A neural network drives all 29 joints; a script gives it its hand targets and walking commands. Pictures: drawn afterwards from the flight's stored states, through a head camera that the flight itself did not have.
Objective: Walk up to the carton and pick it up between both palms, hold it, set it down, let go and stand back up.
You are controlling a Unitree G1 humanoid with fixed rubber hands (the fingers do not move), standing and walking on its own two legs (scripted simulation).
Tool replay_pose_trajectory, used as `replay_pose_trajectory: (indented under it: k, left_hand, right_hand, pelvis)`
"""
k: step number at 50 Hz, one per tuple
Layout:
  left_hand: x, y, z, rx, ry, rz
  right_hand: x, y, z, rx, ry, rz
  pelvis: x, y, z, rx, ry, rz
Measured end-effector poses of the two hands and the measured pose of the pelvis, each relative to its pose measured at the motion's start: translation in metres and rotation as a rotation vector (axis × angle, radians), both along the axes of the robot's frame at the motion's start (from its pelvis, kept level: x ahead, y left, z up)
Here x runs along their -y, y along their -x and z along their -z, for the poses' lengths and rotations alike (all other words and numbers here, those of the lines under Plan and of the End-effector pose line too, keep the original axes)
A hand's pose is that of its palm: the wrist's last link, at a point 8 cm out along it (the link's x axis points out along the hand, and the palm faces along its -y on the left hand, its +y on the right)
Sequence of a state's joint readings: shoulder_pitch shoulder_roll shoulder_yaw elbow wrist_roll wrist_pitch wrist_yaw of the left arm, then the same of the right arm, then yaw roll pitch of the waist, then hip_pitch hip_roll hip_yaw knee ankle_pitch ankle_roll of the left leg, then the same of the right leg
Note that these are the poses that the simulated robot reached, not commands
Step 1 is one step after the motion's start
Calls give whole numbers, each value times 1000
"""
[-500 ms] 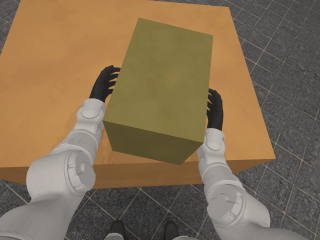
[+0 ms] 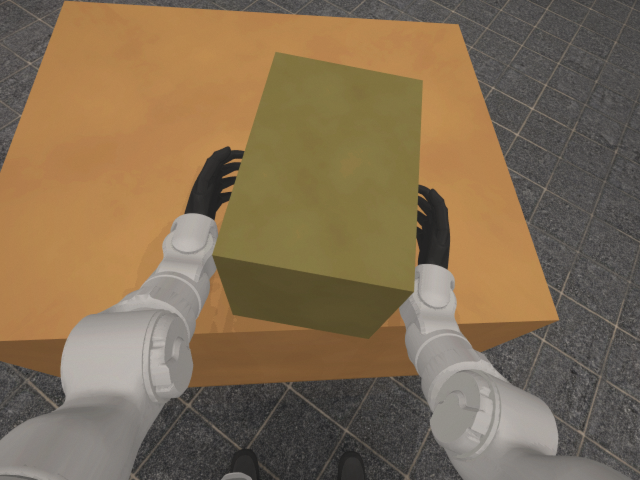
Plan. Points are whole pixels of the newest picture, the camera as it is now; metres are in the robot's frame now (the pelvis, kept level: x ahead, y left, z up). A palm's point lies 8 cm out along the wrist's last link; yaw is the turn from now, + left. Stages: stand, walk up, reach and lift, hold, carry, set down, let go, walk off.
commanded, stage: reach and lift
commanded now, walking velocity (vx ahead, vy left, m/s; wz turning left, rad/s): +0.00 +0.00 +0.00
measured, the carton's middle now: (324, 202) +0.47 -0.02 -0.03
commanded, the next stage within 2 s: none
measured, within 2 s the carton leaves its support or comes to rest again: leaves its support in 0.52 s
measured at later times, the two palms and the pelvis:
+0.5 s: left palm (201, 228) +0.41 +0.14 +0.01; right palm (437, 271) +0.35 -0.15 +0.00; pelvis -0.02 +0.00 -0.01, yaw +0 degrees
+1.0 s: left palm (183, 185) +0.41 +0.14 +0.10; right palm (467, 217) +0.38 -0.15 +0.10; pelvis -0.01 +0.00 +0.00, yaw +0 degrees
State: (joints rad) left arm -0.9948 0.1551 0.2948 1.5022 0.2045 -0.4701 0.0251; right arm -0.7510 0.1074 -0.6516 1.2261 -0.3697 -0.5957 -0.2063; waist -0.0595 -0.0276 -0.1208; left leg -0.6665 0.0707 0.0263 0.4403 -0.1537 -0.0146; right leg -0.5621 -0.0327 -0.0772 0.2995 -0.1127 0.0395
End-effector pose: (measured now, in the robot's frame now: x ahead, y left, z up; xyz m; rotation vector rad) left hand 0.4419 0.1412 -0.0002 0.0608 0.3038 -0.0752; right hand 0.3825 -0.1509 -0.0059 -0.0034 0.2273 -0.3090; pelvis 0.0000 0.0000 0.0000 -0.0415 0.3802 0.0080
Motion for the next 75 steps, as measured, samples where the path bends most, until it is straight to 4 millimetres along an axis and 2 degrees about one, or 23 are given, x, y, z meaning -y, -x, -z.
replay_pose_trajectory:
  k: [19,30,36,46,51,59,68,75]
  left_hand:
    - [2,24,-3,-10,-11,-15]
    - [-3,43,-17,-33,-77,-24]
    - [-4,45,-34,-17,-108,-36]
    - [-2,37,-87,60,-86,-73]
    - [-2,36,-106,36,-87,-91]
    - [-1,35,-108,13,-52,-89]
    - [1,49,-99,17,-15,-108]
    - [1,62,-116,27,-62,-137]
  right_hand:
    - [3,20,-3,-32,-18,-7]
    - [-1,34,-12,-67,-54,-23]
    - [-2,30,-28,-55,-66,-40]
    - [1,10,-87,24,-84,-69]
    - [1,4,-105,1,-94,-84]
    - [3,5,-110,-29,-70,-79]
    - [6,14,-110,-20,-78,-85]
    - [6,19,-113,-12,-108,-115]
  pelvis:
    - [1,13,4,24,1,-1]
    - [-4,20,6,53,2,-6]
    - [-7,23,8,79,-2,-18]
    - [-6,14,2,174,-15,-9]
    - [-3,8,-4,266,-20,-5]
    - [4,2,-10,340,-23,-17]
    - [8,2,-11,350,-24,-20]
    - [9,8,-12,357,-26,-25]
